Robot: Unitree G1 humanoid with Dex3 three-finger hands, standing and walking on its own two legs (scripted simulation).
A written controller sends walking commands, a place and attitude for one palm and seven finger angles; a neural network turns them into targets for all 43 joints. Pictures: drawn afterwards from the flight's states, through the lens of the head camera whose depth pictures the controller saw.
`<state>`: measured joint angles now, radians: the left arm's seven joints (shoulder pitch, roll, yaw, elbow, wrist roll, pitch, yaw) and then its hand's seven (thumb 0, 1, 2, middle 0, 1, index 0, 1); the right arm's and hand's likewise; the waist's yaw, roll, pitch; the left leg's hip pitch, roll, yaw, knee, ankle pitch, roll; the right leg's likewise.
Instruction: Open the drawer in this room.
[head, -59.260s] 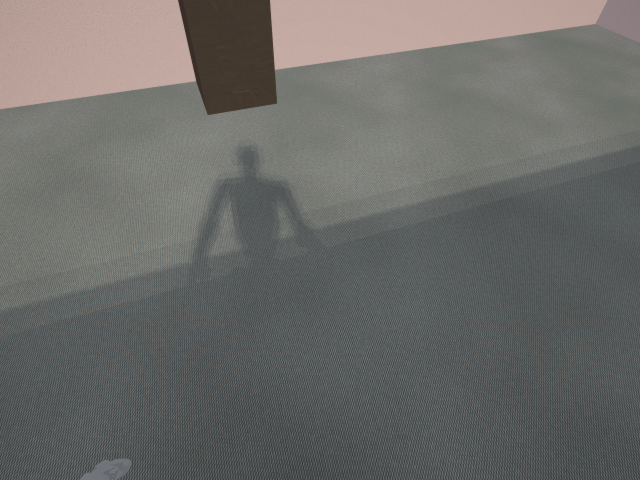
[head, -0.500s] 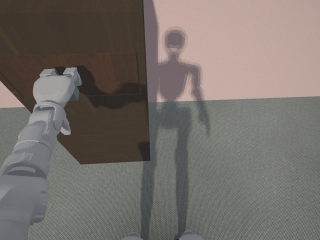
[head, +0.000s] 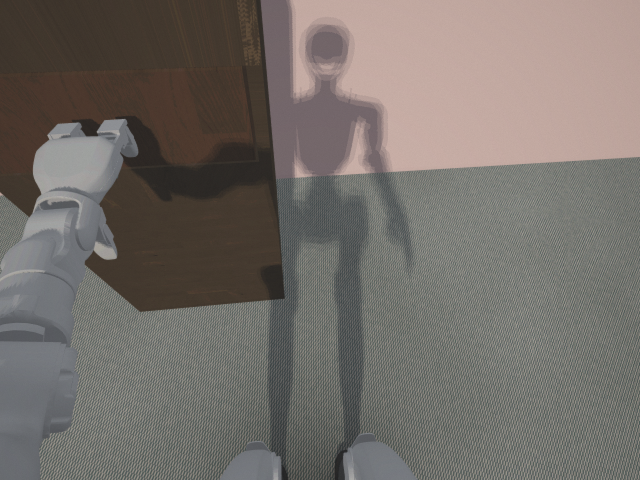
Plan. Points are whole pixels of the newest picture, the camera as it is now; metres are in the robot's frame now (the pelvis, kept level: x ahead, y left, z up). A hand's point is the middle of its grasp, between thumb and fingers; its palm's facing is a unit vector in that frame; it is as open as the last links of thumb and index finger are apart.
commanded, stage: lower the fingers behind the handle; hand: left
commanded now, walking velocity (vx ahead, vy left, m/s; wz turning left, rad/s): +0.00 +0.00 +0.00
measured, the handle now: (102, 149) +0.54 +0.27 +0.04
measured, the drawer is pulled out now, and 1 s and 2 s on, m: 0.00 0.00 0.03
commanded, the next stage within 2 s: close the thumb around the handle in 0.36 s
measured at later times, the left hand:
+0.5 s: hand (95, 188) +0.48 +0.28 +0.02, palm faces -0.07 -0.04 -1.00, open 13.9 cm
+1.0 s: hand (96, 187) +0.48 +0.28 +0.03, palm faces -0.07 -0.03 -1.00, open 7.0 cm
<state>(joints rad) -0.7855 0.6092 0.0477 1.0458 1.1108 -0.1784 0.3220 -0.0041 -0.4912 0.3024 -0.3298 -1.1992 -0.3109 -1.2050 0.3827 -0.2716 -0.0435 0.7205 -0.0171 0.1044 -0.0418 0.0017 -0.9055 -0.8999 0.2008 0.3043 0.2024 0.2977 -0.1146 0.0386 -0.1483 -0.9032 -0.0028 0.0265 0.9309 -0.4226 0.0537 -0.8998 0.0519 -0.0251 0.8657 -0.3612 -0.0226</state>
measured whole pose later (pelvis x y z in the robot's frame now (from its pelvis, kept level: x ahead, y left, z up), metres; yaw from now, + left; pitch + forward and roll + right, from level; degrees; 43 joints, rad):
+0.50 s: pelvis +0.01 +0.01 +0.01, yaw +0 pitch +22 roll -3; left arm -0.78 0.58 0.03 1.05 1.09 -0.13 0.30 0.00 -0.49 0.30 -0.32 -1.20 -0.30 -1.20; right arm 0.33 -0.26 -0.03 0.69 -0.01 0.12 -0.04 0.00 -0.90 -0.90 0.20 0.30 0.20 0.30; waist -0.10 0.03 -0.15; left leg -0.85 -0.01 0.03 0.90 -0.43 0.06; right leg -0.84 0.05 -0.02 0.83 -0.37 -0.01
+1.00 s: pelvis +0.01 +0.01 +0.01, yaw +0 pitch +21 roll -3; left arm -0.78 0.57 0.01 1.05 1.09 -0.09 0.30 0.00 0.52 0.74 -0.40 -1.31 -0.35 -1.30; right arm 0.35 -0.25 -0.03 0.70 -0.01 0.14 -0.03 0.00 -0.91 -0.90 0.20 0.30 0.20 0.30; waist -0.11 0.04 -0.15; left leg -0.84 -0.01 0.03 0.89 -0.43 0.07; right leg -0.83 0.05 -0.02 0.82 -0.36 -0.01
